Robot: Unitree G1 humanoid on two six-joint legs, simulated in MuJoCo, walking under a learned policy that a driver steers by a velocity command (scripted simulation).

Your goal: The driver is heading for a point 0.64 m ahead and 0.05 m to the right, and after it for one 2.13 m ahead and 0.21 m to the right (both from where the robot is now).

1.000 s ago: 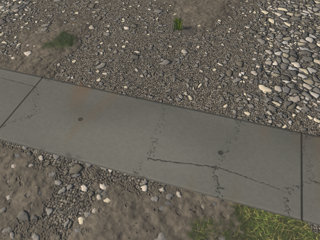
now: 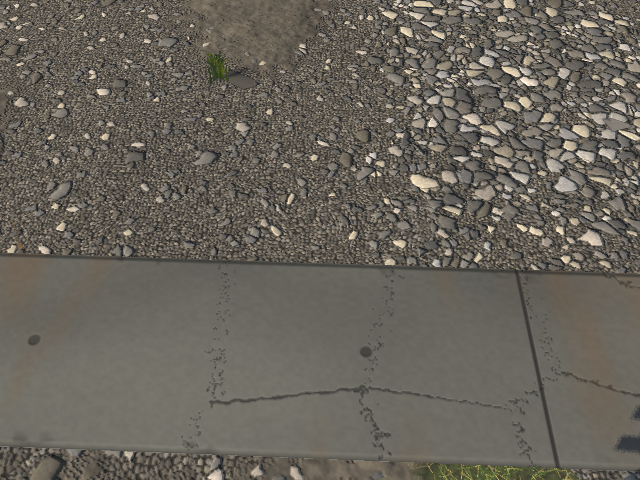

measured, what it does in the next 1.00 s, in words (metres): walks ahead: right foot, then left foot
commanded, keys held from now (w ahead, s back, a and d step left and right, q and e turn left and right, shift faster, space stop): w+e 0.18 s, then w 0.46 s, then no key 0.36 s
